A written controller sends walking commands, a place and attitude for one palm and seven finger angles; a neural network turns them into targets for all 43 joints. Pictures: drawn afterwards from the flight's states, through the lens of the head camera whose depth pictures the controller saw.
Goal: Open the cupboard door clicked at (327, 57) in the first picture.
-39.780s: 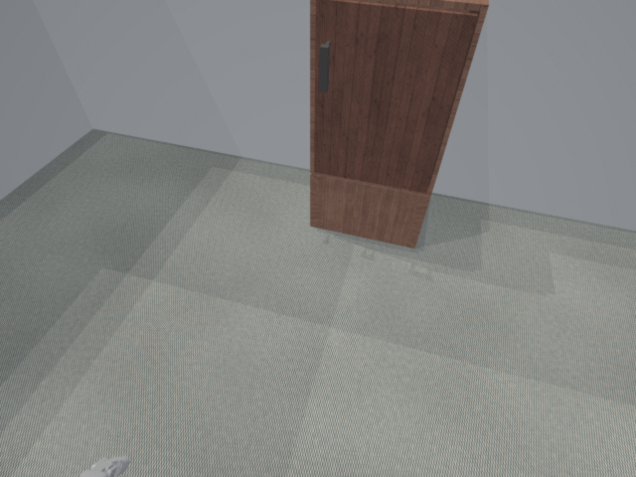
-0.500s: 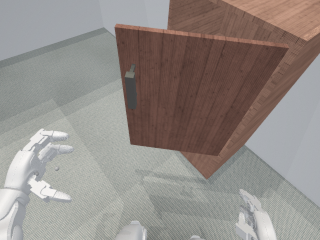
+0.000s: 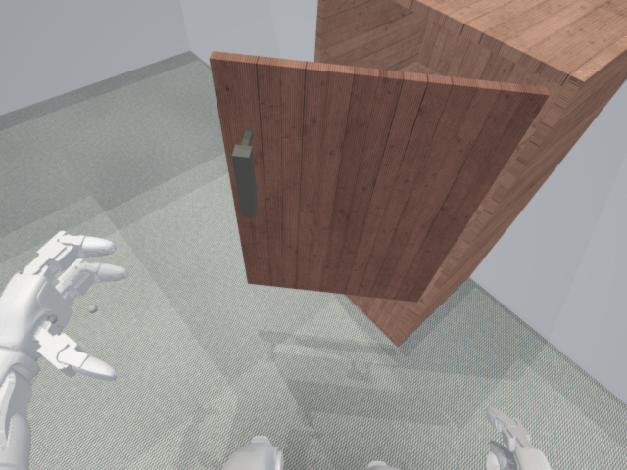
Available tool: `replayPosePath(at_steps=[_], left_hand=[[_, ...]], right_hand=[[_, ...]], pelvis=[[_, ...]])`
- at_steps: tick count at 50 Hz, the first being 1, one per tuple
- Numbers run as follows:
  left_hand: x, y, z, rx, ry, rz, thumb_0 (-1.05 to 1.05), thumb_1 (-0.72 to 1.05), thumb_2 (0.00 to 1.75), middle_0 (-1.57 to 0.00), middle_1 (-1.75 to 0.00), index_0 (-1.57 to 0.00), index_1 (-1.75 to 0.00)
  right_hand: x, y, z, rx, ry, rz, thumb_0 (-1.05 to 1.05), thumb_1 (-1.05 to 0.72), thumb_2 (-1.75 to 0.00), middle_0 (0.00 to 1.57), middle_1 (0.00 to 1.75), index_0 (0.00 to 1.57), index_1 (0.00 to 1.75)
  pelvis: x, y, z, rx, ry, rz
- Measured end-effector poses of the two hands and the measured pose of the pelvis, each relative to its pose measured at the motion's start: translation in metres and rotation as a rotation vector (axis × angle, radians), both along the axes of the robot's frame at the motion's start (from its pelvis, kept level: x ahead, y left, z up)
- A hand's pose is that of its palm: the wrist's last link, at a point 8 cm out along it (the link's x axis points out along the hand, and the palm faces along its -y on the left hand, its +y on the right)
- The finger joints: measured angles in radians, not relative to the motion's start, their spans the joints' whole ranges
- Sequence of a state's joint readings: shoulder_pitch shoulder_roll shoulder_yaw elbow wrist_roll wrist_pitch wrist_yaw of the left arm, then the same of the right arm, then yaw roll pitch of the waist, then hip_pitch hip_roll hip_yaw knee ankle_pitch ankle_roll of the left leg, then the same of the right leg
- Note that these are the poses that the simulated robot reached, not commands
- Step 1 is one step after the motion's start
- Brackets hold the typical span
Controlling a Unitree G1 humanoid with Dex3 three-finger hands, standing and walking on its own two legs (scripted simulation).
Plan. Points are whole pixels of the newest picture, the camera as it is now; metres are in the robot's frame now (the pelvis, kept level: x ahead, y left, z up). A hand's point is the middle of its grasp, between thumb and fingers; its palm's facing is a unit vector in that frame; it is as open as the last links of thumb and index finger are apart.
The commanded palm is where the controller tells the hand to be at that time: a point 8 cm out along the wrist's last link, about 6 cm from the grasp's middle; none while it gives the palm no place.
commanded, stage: raise the hand with hooked fingers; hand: left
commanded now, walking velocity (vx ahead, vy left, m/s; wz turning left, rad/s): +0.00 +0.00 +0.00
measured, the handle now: (248, 173) +0.53 +0.13 +0.03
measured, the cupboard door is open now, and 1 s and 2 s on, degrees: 43 43 43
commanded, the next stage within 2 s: move the hooked fingers beside the handle in 0.26 s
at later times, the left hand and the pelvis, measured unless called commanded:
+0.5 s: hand (126, 304) +0.29 +0.24 +0.05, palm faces -0.02 -1.00 -0.05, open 13.9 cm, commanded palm +0.28 +0.29 +0.06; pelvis +0.00 -0.04 -0.01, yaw +1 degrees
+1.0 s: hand (152, 262) +0.35 +0.23 +0.04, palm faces -0.04 -1.00 -0.03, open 13.9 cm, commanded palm +0.34 +0.28 +0.05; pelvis +0.00 -0.03 -0.01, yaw +0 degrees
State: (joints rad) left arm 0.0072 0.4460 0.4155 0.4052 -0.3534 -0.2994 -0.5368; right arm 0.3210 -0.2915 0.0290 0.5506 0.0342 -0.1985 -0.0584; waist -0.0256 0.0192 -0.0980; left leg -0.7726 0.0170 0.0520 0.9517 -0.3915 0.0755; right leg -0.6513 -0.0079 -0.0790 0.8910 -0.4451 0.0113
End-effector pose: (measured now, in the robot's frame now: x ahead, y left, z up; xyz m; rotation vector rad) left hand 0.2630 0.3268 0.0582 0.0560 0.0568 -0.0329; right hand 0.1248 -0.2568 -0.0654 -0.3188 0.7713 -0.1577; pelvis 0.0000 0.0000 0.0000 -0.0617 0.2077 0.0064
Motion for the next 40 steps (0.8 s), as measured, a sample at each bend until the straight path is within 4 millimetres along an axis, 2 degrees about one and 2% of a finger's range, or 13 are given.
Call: replayPosePath(at_steps=[8,17,24,34,40], left_hand=[[-0.002,-0.011,-0.008,-0.001,0.023,0.014,-0.01,-0.50,0.30,-0.30,-1.20,-0.30,-1.20],[-0.002,-0.025,0.006,0.013,-0.019,0.019,-0.01,-0.50,0.30,-0.30,-1.20,-0.31,-1.20],[0.006,-0.032,-0.004,-0.003,0.031,0.021,-0.01,-0.50,0.30,-0.30,-1.20,-0.31,-1.20],[0.041,-0.035,-0.001,-0.002,-0.024,0.007,-0.01,-0.50,0.30,-0.30,-1.20,-0.31,-1.20],[0.052,-0.034,0.000,-0.007,0.008,-0.008,-0.01,-0.50,0.30,-0.30,-1.20,-0.30,-1.20]], right_hand=[[0.004,-0.011,-0.005,0.009,0.001,0.002,0.02,-0.90,-0.90,0.20,0.30,0.21,0.30],[0.018,-0.017,-0.009,0.041,-0.036,0.010,0.01,-0.90,-0.90,0.20,0.30,0.21,0.30],[0.022,-0.026,-0.015,0.040,-0.028,0.017,0.01,-0.90,-0.90,0.20,0.30,0.21,0.30],[0.005,-0.044,-0.024,0.014,0.039,-0.035,0.01,-0.90,-0.90,0.20,0.30,0.21,0.30],[-0.009,-0.046,-0.025,0.019,0.074,-0.073,0.01,-0.90,-0.90,0.20,0.30,0.20,0.30]], pelvis=[[0.000,-0.013,-0.002,0.004,0.005,0.005],[0.003,-0.026,-0.003,0.012,0.007,0.005],[0.003,-0.035,-0.006,0.017,0.016,0.009],[0.005,-0.042,-0.011,0.019,0.034,-0.005],[0.008,-0.038,-0.009,0.020,0.045,-0.012]])
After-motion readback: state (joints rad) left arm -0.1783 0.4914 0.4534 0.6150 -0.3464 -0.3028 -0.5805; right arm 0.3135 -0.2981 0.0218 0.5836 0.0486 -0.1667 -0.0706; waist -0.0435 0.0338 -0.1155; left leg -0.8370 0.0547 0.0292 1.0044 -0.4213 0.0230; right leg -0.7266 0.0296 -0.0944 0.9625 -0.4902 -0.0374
